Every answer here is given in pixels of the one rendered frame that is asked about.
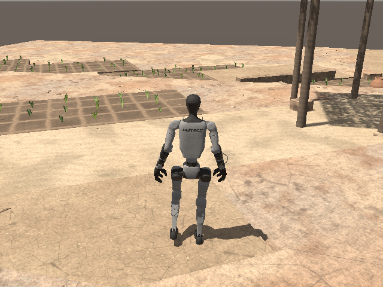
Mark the robot right upper arm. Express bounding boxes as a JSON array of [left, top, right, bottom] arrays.
[[205, 121, 220, 154]]

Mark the left robot forearm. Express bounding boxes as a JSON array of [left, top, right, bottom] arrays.
[[156, 143, 169, 169]]

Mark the robot left upper arm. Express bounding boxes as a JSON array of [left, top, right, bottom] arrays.
[[163, 120, 180, 153]]

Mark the humanoid robot torso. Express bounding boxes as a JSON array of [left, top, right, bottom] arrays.
[[178, 118, 206, 179]]

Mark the left robot thigh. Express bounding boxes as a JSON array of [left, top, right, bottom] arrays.
[[171, 166, 183, 201]]

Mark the right robot forearm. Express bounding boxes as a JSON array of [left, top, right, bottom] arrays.
[[214, 145, 225, 170]]

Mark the left robot hand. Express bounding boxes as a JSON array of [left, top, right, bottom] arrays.
[[154, 167, 167, 183]]

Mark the right robot hand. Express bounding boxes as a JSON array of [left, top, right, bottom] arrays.
[[213, 168, 227, 182]]

